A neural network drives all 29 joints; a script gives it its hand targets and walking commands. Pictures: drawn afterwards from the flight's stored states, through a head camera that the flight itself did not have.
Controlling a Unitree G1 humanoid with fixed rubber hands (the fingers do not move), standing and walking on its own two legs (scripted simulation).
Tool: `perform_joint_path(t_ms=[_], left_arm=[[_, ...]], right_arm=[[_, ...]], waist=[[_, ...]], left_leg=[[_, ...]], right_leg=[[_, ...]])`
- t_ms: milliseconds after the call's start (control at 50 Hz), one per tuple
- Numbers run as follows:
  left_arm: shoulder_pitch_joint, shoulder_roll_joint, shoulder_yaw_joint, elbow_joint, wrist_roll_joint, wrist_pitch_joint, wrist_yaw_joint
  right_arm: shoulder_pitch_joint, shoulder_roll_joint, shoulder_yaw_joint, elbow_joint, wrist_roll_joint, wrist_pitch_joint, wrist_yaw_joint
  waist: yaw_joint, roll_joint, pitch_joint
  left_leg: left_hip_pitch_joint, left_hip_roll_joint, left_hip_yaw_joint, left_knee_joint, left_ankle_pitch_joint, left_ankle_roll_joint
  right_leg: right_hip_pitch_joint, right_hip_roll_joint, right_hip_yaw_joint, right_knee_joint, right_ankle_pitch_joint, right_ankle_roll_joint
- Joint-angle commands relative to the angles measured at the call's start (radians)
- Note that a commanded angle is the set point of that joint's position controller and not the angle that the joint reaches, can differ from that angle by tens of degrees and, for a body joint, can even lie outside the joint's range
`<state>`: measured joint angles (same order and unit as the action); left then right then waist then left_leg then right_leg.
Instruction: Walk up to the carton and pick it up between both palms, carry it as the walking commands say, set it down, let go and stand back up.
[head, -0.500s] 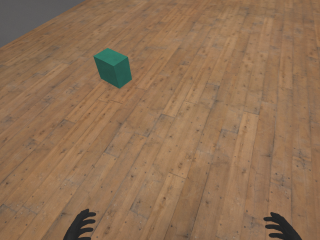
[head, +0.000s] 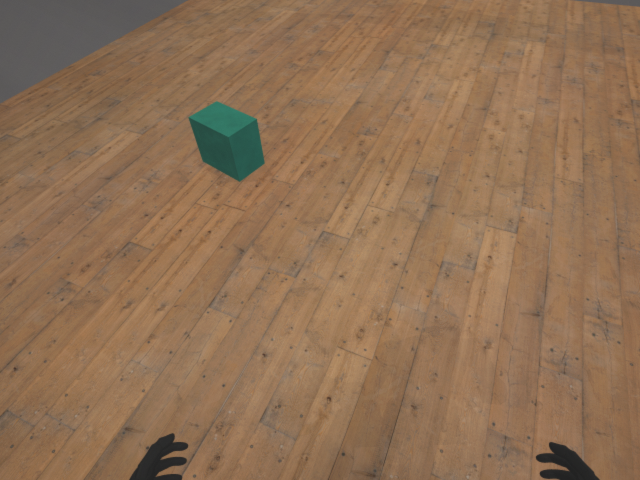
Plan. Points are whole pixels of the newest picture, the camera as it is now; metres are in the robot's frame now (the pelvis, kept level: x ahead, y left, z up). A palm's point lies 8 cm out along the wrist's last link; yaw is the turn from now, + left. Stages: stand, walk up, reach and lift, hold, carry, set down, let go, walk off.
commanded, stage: stand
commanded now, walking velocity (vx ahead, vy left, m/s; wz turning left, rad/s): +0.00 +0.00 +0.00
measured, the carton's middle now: (228, 141) +1.67 +0.48 -0.63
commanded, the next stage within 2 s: walk up in 0.70 s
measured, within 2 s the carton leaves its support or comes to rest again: neither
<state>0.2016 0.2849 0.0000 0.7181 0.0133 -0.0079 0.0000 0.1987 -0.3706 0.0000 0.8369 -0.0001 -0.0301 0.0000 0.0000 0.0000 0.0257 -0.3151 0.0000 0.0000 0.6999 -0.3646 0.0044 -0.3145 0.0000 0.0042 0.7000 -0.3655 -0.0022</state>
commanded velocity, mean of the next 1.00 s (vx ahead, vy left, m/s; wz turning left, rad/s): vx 0.06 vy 0.02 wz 0.05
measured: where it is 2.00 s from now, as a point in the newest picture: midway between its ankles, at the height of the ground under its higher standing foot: (297, 427)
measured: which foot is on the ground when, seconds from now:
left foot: down 0.00-0.92, up 0.94-1.00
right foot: down 0.00-1.00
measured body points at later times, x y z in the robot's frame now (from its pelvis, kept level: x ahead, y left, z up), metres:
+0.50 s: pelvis -0.01 +0.00 +0.00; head -0.01 +0.00 +0.45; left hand +0.10 +0.27 -0.11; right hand +0.08 -0.30 -0.11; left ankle +0.01 +0.12 -0.72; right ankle +0.01 -0.12 -0.72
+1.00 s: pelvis -0.02 +0.01 +0.01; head -0.02 +0.01 +0.46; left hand +0.07 +0.28 -0.11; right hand +0.08 -0.29 -0.11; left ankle +0.00 +0.13 -0.69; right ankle +0.00 -0.12 -0.72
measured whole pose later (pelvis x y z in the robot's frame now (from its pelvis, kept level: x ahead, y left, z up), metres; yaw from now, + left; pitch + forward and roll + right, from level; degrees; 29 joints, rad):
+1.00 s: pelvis -0.02 +0.01 +0.01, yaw +3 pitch -1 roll +0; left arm 0.20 0.29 0.00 0.87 0.01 0.00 0.00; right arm 0.19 -0.36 0.00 0.95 0.00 0.05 0.04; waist 0.00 -0.01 0.02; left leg -0.42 0.00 0.00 0.87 -0.39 0.00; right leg -0.28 -0.04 -0.03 0.61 -0.33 0.00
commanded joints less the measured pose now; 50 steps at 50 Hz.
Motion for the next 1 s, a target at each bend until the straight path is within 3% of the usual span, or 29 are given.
perform_joint_path(t_ms=[0, 160, 520, 860, 880, 900, 920, 960, 980], left_arm=[[-0.069, 0.253, 0.071, -0.019, 0.002, -0.048, 0.01], [-0.076, 0.257, 0.067, 0.012, 0.001, -0.047, 0.01], [-0.081, 0.262, 0.061, 0.089, -0.001, -0.039, 0.007], [-0.084, 0.258, 0.054, 0.149, -0.003, -0.041, 0.006], [0.082, 0.238, 0.08, 0.116, 0.022, -0.006, 0.022], [0.138, 0.315, 0.115, 0.128, 0.025, 0.008, 0.025], [0.119, 0.327, 0.115, 0.112, 0.019, 0.014, 0.031], [0.08, 0.267, 0.097, 0.108, 0.013, 0.006, 0.029], [0.045, 0.254, 0.092, 0.109, 0.016, -0.003, 0.027]], right_arm=[[-0.073, -0.184, -0.061, -0.065, -0.02, -0.031, -0.007], [-0.074, -0.188, -0.058, -0.035, -0.018, -0.029, -0.007], [-0.089, -0.199, -0.049, 0.039, -0.017, -0.028, -0.006], [-0.095, -0.193, -0.043, 0.103, -0.014, -0.027, -0.006], [-0.114, -0.089, -0.047, 0.037, -0.039, 0.038, 0.031], [-0.213, -0.054, -0.037, -0.04, -0.04, 0.056, 0.06], [-0.311, -0.057, -0.045, -0.085, -0.036, 0.063, 0.069], [-0.228, -0.05, -0.057, -0.064, -0.032, 0.059, 0.075], [-0.136, -0.04, -0.057, -0.037, -0.031, 0.055, 0.08]], waist=[[-0.002, -0.004, -0.067], [-0.004, -0.022, -0.054], [-0.001, -0.001, -0.028], [-0.004, -0.014, -0.057], [0.076, -0.016, -0.092], [0.141, -0.27, -0.048], [0.141, -0.269, 0.047], [0.06, -0.134, 0.09], [0.032, -0.118, 0.06]], left_leg=[[0.019, 0.09, -0.115, -0.151, 0.189, 0.072], [0.017, 0.087, -0.118, -0.162, 0.179, 0.071], [0.013, 0.1, -0.145, -0.224, 0.117, 0.067], [0.054, 0.103, -0.138, -0.258, 0.14, 0.056], [-0.199, 0.048, -0.1, -0.088, -0.072, 0.033], [-0.439, 0.017, -0.008, 0.143, -0.171, 0.007], [-0.573, 0.07, -0.04, 0.323, -0.127, -0.022], [-0.459, 0.087, -0.07, 0.374, -0.041, -0.021], [-0.379, 0.084, -0.048, 0.331, -0.039, -0.02]], right_leg=[[0.047, -0.08, 0.105, -0.135, 0.185, -0.074], [0.045, -0.083, 0.116, -0.156, 0.176, -0.074], [0.046, -0.081, 0.126, -0.196, 0.12, -0.069], [0.071, -0.091, 0.123, -0.241, 0.138, -0.062], [0.218, -0.292, 0.266, -0.304, -0.111, -0.097], [0.309, -0.45, 0.477, -0.542, -0.606, -0.138], [0.247, -0.528, 0.56, -0.613, -0.67, -0.164], [0.131, -0.457, 0.418, -0.602, -0.526, -0.118], [0.118, -0.424, 0.331, -0.577, -0.425, -0.104]])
